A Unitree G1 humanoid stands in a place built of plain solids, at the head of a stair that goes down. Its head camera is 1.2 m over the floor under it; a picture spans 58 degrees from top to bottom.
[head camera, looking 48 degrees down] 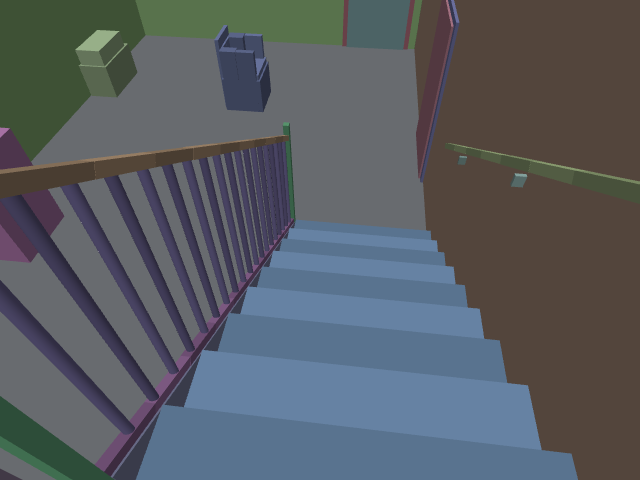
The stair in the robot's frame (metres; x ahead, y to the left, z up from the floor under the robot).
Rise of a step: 0.19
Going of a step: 0.30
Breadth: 1.27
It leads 7 degrees to the right of straight ahead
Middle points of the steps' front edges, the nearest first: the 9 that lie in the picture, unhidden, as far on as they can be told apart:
0.47 -0.12 -0.19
0.76 -0.16 -0.39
1.06 -0.19 -0.58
1.36 -0.23 -0.77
1.65 -0.26 -0.97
1.95 -0.30 -1.16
2.25 -0.33 -1.36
2.54 -0.37 -1.55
2.84 -0.40 -1.74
